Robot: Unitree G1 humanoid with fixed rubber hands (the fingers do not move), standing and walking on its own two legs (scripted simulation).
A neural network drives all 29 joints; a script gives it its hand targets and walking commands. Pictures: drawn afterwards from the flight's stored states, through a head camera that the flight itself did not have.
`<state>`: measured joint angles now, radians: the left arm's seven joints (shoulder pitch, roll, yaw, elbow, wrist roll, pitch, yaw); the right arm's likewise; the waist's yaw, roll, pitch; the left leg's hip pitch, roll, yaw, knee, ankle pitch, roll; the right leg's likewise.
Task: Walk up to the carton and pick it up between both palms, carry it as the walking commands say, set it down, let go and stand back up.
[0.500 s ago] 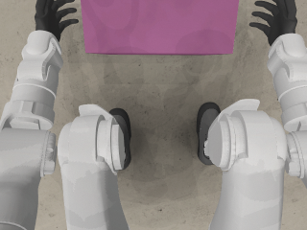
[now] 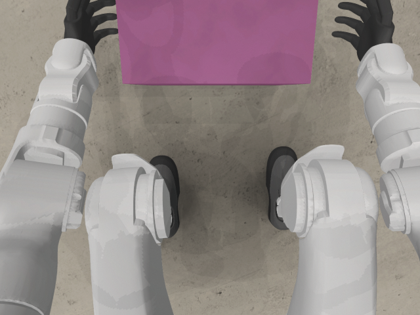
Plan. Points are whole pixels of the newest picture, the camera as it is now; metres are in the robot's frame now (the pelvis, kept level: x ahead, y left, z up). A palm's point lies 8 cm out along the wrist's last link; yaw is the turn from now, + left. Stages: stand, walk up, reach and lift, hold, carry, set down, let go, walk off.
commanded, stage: reach and lift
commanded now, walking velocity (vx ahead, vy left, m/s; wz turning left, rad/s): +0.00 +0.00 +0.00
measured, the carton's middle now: (215, 41) +0.49 +0.01 -0.26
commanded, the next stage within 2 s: none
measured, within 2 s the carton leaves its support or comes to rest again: leaves its support in 1.02 s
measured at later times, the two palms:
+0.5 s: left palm (105, 20) +0.51 +0.17 -0.18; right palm (357, 17) +0.50 -0.20 -0.17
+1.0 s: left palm (99, 28) +0.50 +0.18 -0.17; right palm (353, 18) +0.50 -0.19 -0.17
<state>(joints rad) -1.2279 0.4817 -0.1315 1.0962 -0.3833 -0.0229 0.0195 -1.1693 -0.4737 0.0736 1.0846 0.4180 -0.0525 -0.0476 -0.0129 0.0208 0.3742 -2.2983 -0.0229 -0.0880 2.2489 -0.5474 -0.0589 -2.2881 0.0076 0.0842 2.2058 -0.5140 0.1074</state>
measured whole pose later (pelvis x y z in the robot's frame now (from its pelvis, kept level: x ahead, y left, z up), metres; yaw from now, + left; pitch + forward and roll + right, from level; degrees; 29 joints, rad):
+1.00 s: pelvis -0.01 -0.01 +0.01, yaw +0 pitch +36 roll -1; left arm -1.33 0.38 -0.14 1.21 -0.33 -0.01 0.11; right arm -1.37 -0.33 0.05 1.31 0.38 -0.08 -0.16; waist -0.01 -0.01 0.30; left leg -2.31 -0.03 -0.10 2.21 -0.52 -0.08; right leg -2.32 0.03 0.08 2.17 -0.48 0.09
